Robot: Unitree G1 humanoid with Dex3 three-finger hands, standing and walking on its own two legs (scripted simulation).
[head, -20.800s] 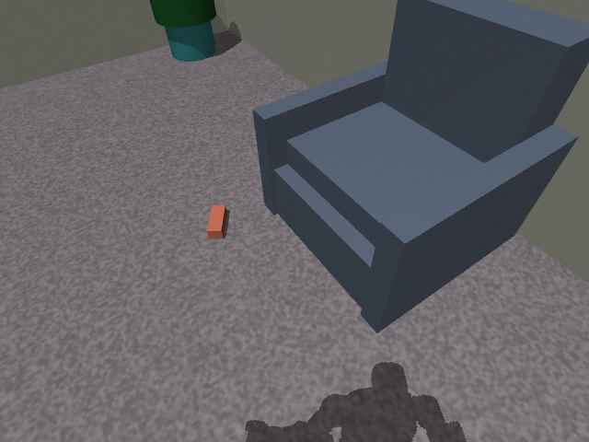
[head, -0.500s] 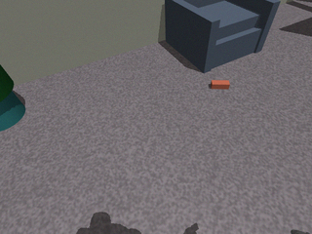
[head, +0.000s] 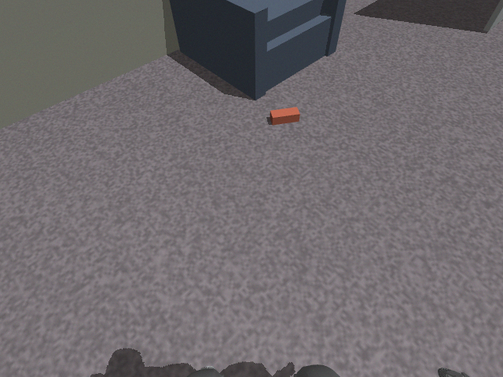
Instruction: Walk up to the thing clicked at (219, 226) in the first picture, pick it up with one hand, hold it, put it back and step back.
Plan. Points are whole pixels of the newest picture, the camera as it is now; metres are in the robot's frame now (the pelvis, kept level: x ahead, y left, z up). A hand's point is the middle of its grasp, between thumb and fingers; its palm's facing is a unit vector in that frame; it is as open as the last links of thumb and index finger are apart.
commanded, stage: walk up
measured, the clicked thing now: (284, 116) +1.50 -0.17 -0.73
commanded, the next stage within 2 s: stand in 1.50 s
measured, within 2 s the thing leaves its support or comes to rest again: neither
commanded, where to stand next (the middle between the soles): +0.06 +0.00 m, yaw -19 degrees
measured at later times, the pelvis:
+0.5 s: pelvis +0.01 +0.01 -0.02, yaw -12 degrees
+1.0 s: pelvis +0.00 +0.03 +0.00, yaw -18 degrees
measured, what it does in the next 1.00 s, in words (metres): steps on the spot, turning right: right foot, then left foot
